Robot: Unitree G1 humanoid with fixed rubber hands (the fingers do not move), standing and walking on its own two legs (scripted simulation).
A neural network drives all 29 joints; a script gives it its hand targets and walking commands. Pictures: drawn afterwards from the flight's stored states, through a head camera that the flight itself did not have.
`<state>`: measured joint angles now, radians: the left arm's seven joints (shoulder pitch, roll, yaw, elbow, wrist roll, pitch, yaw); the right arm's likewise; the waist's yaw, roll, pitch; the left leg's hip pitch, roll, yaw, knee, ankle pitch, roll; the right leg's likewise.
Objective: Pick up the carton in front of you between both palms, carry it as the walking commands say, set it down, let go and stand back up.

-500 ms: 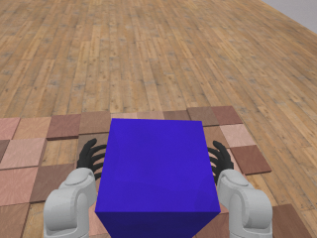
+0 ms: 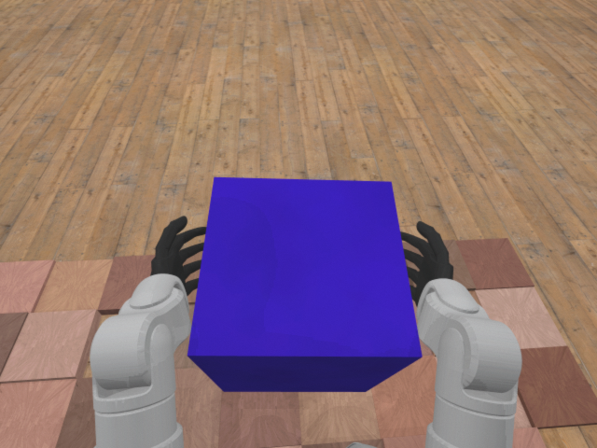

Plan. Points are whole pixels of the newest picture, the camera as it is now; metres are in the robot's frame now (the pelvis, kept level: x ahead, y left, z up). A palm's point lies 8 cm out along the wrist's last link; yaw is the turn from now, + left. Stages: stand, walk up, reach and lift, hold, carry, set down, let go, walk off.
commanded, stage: carry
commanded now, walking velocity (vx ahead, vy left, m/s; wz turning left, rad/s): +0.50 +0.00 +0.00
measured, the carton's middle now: (299, 297) +0.29 +0.01 +0.04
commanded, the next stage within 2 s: none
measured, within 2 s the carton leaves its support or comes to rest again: neither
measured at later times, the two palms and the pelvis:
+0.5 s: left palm (216, 85) +0.69 +0.17 +0.12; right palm (382, 91) +0.67 -0.14 +0.13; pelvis +0.31 +0.04 +0.02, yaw -2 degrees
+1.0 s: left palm (260, 51) +0.96 +0.12 +0.07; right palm (381, 56) +0.96 -0.19 +0.06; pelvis +0.65 -0.03 -0.01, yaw -2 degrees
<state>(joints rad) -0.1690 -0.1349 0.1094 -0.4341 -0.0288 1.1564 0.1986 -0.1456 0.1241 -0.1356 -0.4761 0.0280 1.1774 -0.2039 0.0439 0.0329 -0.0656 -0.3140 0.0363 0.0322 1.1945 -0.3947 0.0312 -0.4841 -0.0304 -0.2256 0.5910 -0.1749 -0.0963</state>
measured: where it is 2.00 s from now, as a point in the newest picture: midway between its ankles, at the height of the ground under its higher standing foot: (310, 195)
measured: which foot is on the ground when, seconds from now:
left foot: up 0.00-0.32, down 0.34-0.80, up 0.82-1.00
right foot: down 0.00-0.36, up 0.38-0.76, down 0.78-1.00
